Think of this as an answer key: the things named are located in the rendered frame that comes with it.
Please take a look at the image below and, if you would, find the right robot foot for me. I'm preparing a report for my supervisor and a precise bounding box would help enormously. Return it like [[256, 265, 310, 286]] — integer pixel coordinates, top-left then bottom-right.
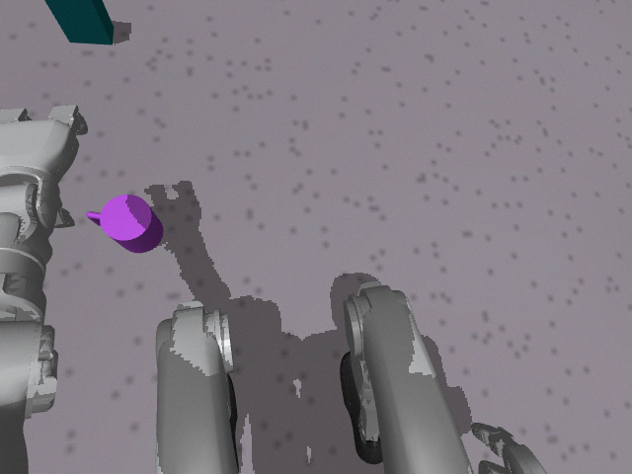
[[340, 351, 383, 464]]

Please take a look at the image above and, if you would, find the left robot hand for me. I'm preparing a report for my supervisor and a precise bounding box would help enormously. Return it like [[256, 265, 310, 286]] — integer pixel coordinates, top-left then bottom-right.
[[0, 105, 88, 228]]

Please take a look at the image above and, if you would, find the right robot hand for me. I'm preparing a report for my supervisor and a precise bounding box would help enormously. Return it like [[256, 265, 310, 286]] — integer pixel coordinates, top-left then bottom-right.
[[471, 423, 547, 474]]

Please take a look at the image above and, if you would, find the left robot arm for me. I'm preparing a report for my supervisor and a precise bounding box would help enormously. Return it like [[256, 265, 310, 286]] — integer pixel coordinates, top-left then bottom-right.
[[0, 166, 60, 474]]

